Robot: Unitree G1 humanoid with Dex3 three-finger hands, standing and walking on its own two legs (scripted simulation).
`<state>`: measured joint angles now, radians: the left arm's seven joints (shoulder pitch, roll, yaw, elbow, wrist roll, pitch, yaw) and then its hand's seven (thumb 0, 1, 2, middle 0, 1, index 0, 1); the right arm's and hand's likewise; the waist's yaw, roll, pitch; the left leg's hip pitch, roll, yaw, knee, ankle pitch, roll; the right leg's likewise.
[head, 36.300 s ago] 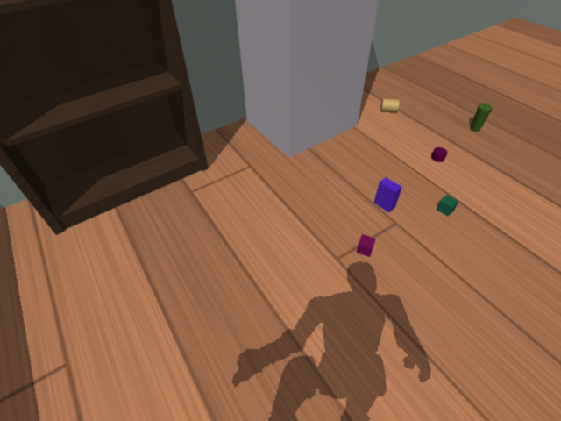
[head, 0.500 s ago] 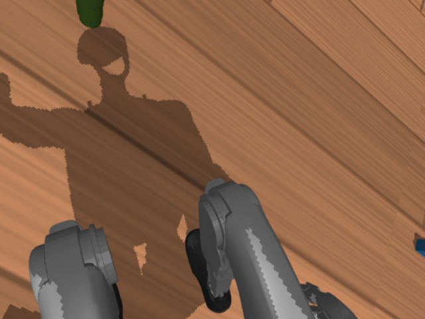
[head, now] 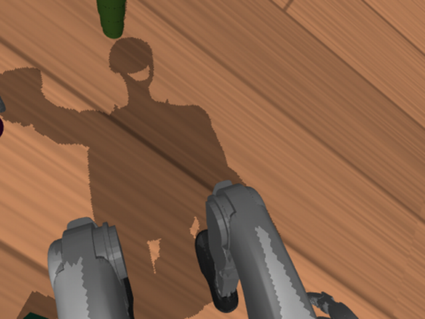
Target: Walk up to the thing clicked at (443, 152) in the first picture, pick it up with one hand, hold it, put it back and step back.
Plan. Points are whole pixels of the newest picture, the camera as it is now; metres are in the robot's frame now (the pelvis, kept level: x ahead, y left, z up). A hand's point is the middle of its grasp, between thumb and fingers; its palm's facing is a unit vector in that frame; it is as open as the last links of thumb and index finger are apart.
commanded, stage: lift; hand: left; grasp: from above
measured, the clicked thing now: out of the picture +0.51 +0.33 -0.17
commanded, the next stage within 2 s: hold in 1.60 s
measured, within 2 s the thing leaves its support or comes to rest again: neither
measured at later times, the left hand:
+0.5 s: hand out of the picture +0.41 +0.33 -0.02, palm faces -0.44 -0.12 -0.89, open 8.5 cm
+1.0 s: hand out of the picture +0.35 +0.29 +0.19, palm faces -0.42 -0.14 -0.90, open 8.5 cm
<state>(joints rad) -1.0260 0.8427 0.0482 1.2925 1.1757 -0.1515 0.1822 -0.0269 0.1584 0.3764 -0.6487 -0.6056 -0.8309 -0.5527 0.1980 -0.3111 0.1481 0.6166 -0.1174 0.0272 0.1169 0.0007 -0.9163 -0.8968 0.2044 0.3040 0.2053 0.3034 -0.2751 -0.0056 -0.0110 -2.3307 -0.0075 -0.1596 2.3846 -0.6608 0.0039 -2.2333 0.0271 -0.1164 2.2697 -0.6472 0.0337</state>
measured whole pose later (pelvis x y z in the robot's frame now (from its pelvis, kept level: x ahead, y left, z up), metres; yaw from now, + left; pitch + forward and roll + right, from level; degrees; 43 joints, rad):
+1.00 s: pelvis +0.02 +0.00 +0.26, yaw +8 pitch +22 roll -3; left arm -0.39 0.51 -0.11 0.69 0.97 -0.03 0.05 -0.01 0.17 0.40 -0.59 -0.66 -0.78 -0.63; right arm 0.20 -0.24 0.00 0.68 0.04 0.03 -0.04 0.01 -0.91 -0.90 0.21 0.30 0.21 0.30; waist -0.09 0.04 -0.16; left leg -1.34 0.01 -0.05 1.50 -0.55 0.00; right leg -1.31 0.01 -0.02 1.45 -0.54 0.02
